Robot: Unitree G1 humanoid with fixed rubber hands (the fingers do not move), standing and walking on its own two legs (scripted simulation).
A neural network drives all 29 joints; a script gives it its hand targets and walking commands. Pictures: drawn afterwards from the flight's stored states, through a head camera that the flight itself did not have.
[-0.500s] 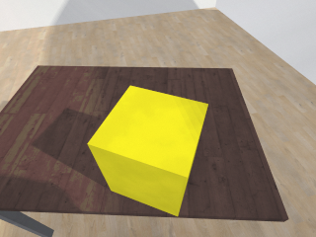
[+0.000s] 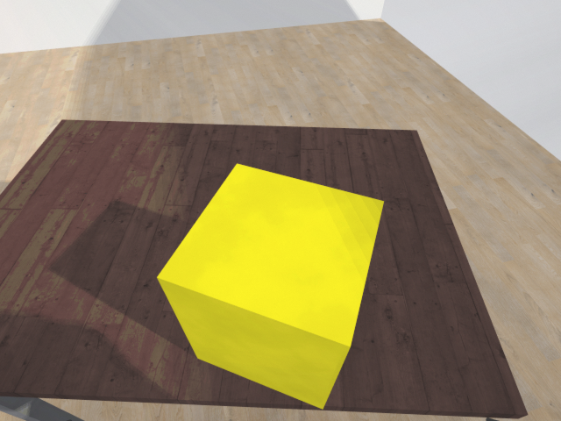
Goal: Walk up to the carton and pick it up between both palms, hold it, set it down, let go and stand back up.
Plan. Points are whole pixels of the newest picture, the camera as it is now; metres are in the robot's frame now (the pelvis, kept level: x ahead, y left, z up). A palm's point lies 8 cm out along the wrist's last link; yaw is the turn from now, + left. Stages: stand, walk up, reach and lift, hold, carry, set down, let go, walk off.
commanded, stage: walk up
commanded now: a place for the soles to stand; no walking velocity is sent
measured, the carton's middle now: (280, 288) +0.31 +0.02 +0.03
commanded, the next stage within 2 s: none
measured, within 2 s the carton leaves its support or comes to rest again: neither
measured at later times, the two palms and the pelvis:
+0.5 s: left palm out of the picture +0.08 +0.32 -0.06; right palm out of the picture +0.11 -0.31 -0.07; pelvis -0.01 +0.00 +0.00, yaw +0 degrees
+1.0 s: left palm out of the picture +0.01 +0.26 -0.04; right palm out of the picture +0.04 -0.38 -0.10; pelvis -0.08 -0.07 +0.00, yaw -1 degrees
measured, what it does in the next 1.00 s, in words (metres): walks backwards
